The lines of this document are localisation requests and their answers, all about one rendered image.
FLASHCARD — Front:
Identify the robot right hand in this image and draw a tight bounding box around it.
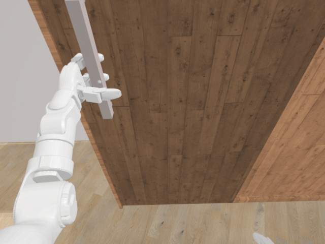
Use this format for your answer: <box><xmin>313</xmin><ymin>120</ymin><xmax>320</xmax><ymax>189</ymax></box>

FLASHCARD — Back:
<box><xmin>253</xmin><ymin>232</ymin><xmax>274</xmax><ymax>244</ymax></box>

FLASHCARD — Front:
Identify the handle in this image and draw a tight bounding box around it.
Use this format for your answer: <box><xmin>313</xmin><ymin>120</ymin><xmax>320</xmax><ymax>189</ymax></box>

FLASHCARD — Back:
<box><xmin>65</xmin><ymin>0</ymin><xmax>114</xmax><ymax>119</ymax></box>

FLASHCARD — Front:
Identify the wardrobe door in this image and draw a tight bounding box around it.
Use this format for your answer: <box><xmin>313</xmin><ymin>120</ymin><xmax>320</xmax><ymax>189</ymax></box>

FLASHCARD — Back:
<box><xmin>236</xmin><ymin>37</ymin><xmax>325</xmax><ymax>197</ymax></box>
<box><xmin>38</xmin><ymin>0</ymin><xmax>325</xmax><ymax>205</ymax></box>

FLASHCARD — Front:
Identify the robot left upper arm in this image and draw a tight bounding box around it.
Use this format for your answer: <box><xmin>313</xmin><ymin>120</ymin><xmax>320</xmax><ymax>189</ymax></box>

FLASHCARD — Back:
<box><xmin>0</xmin><ymin>180</ymin><xmax>77</xmax><ymax>244</ymax></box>

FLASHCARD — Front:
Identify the robot left hand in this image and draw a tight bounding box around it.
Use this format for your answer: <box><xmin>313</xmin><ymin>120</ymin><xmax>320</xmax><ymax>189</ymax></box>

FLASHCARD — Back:
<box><xmin>58</xmin><ymin>53</ymin><xmax>121</xmax><ymax>103</ymax></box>

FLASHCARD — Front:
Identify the robot left forearm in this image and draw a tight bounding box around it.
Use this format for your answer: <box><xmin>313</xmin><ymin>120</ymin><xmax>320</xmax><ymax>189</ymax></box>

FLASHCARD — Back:
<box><xmin>13</xmin><ymin>89</ymin><xmax>82</xmax><ymax>225</ymax></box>

